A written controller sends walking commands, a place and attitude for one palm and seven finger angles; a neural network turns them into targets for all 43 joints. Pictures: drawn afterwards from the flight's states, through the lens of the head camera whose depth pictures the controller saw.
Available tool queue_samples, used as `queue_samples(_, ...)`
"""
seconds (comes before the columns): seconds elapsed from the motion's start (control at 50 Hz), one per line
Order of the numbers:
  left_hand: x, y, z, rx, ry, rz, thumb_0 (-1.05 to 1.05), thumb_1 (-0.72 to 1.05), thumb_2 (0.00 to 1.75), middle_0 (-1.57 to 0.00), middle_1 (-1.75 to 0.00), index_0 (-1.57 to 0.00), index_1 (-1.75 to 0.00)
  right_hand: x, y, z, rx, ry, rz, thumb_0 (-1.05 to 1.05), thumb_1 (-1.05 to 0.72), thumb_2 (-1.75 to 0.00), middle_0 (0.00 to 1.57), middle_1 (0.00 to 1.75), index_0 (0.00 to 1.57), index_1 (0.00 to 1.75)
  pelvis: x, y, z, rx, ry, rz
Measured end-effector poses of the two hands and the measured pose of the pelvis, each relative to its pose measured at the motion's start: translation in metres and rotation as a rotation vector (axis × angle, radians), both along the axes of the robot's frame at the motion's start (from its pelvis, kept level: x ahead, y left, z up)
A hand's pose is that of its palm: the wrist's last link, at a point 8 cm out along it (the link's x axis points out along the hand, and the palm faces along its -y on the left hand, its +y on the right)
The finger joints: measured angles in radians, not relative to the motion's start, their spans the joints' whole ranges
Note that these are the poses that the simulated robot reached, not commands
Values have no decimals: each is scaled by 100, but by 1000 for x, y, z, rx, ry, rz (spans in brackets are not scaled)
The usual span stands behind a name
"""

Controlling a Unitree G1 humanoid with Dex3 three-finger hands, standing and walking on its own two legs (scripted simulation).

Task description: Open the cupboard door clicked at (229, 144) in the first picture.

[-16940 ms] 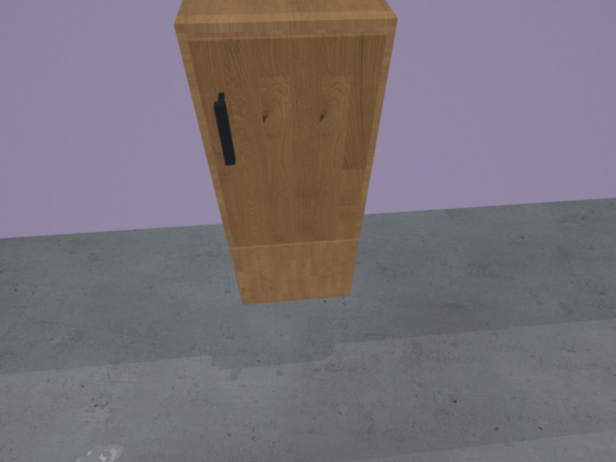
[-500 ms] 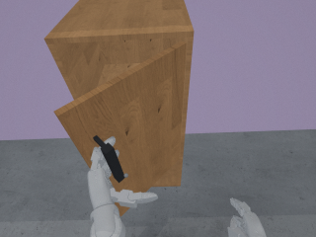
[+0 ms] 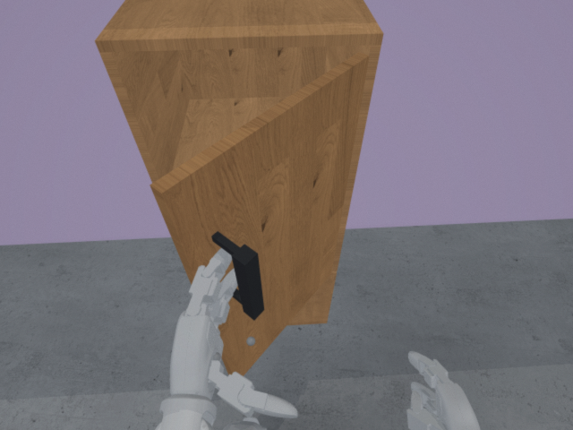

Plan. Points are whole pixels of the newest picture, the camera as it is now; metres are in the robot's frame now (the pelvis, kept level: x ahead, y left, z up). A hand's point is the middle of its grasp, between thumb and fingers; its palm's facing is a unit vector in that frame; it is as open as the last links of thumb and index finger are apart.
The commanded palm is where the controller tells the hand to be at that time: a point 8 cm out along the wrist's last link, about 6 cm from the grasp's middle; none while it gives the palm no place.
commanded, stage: slide the hand sideways off the handle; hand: left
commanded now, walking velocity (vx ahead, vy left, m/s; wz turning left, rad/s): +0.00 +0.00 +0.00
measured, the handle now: (238, 277) +0.30 +0.08 +0.08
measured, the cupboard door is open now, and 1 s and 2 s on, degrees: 47 47 47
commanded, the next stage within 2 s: draw the hand back to the body in 0.74 s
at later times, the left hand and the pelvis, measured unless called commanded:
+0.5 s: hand (217, 371) +0.18 +0.09 +0.09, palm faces +0.04 -1.00 +0.03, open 16.1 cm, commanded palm +0.13 +0.15 +0.09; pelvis +0.01 +0.00 -0.01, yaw +0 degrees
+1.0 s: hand (187, 382) +0.16 +0.11 +0.10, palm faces +0.06 -1.00 -0.03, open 16.3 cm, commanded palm +0.12 +0.18 +0.11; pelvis +0.01 -0.02 -0.01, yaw +1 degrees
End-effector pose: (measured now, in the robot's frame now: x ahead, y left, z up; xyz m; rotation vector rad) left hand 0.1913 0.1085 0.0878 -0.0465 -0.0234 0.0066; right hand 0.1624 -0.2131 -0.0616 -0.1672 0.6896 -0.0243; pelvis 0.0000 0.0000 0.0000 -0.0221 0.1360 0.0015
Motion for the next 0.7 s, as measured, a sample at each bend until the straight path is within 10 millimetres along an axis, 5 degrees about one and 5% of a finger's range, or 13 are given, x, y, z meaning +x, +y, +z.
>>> queue_samples(0.3,-21,22,2,0,31,16,-2,-50,30,-18,-31,-20,-33,15,20,5,17,-42,27,1,-91,-90,20,30,20,30,4,10,-4,-12,10,-4)
queue_samples(0.7,-55,55,3,39,71,104,-2,-50,30,-16,-31,-17,-31,23,-12,-4,-7,-50,-17,1,-91,-90,20,30,20,30,10,-10,-11,-8,39,12)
